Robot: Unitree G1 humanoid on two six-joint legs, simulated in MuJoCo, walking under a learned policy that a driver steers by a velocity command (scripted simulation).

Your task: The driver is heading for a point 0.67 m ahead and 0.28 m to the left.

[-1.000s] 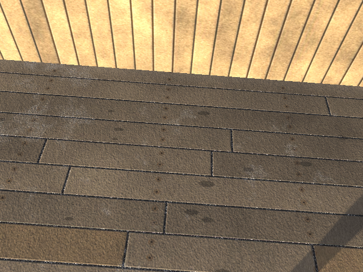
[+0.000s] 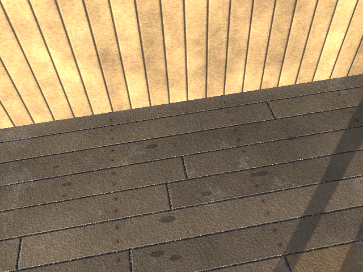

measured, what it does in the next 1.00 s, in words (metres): walks ahead, turning left: left foot, then right foot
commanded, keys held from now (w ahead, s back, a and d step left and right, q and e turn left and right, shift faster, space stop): w+q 0.56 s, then q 0.44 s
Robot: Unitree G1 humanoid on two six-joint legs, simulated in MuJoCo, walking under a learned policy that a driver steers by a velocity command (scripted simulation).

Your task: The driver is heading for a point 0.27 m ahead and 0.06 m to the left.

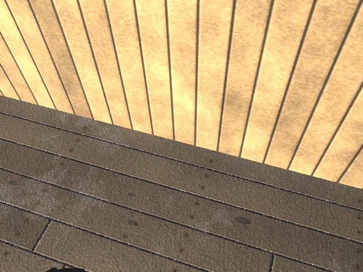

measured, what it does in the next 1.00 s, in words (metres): walks ahead, turning left: left foot, then right foot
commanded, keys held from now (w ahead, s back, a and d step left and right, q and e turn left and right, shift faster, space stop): q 0.20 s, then w+q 0.10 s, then no key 0.70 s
